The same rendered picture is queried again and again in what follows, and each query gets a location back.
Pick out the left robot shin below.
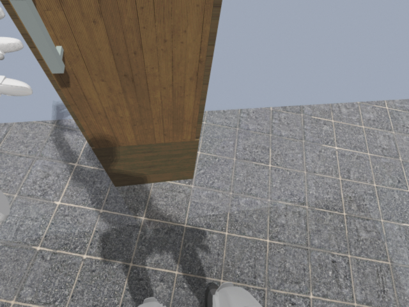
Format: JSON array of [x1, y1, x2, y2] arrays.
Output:
[[143, 297, 158, 304]]

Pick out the robot right thigh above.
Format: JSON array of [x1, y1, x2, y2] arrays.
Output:
[[213, 287, 262, 307]]

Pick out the handle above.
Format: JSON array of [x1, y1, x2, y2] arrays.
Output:
[[10, 0, 65, 74]]

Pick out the robot left hand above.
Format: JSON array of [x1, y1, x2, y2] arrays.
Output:
[[0, 7, 33, 96]]

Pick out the cupboard door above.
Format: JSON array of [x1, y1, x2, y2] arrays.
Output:
[[8, 0, 213, 148]]

